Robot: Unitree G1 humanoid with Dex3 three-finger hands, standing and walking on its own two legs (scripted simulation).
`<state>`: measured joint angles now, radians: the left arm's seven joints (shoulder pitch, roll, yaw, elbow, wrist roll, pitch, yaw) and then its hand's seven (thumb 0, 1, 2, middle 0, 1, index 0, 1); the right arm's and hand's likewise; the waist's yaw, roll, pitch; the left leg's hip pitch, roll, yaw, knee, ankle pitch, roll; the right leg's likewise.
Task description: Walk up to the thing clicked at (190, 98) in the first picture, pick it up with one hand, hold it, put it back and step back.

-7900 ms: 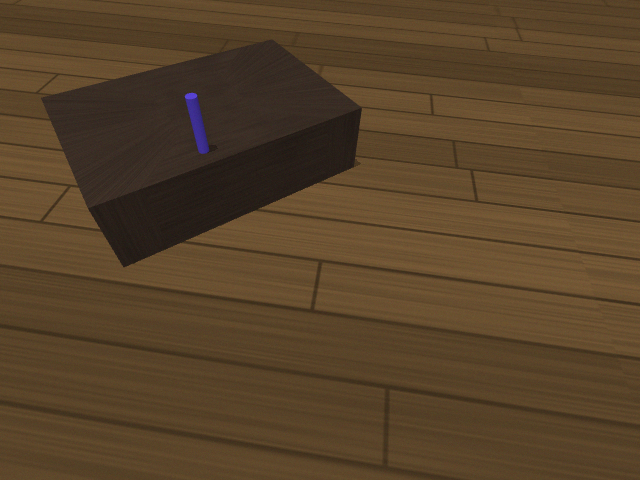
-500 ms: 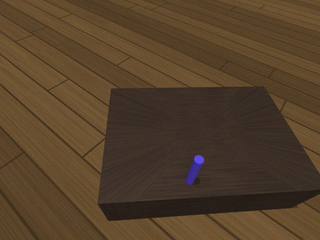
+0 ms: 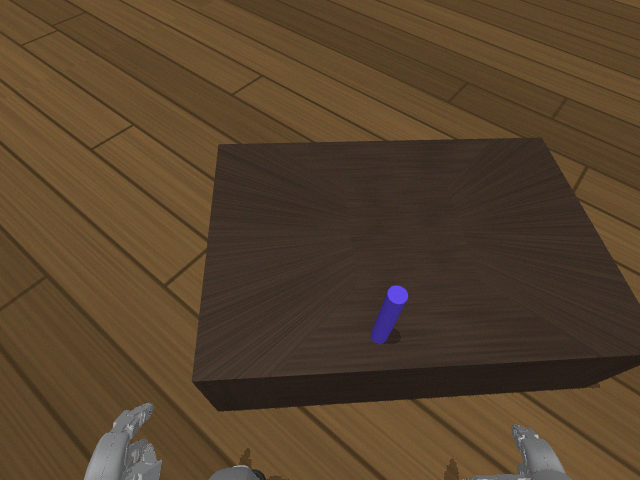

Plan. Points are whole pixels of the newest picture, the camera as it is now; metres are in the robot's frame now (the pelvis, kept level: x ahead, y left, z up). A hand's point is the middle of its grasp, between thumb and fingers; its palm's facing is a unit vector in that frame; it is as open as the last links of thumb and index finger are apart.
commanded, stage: go down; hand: right
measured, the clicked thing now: (387, 317) +0.45 -0.15 -0.32
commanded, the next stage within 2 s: none
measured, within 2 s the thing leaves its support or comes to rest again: neither
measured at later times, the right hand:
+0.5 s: hand (498, 459) +0.16 -0.25 -0.13, palm faces +0.03 +0.95 -0.31, open 17.4 cm
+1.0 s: hand (523, 376) +0.27 -0.30 -0.10, palm faces +0.11 +0.97 -0.22, open 17.3 cm
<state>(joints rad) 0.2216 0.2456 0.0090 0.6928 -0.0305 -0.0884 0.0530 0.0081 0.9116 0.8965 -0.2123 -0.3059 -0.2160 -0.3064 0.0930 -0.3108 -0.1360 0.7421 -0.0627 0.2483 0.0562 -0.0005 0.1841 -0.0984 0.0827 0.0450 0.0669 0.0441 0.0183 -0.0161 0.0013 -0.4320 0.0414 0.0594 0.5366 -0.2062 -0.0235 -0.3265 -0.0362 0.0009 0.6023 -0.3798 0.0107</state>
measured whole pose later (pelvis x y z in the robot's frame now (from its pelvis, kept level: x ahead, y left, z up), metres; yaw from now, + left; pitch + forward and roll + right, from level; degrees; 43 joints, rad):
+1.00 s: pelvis -0.02 +0.01 -0.05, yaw -2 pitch +14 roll +3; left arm 0.24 0.28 -0.01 0.68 -0.02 -0.23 0.14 0.01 0.91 0.89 -0.20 -0.29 -0.21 -0.30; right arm -0.16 -0.53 -0.34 0.65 0.05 0.22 0.28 -0.01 0.49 -0.02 0.08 0.05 0.06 0.05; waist 0.07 -0.01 -0.08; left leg -0.80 0.05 0.10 0.92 -0.36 -0.01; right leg -0.72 -0.04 0.06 1.02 -0.54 0.03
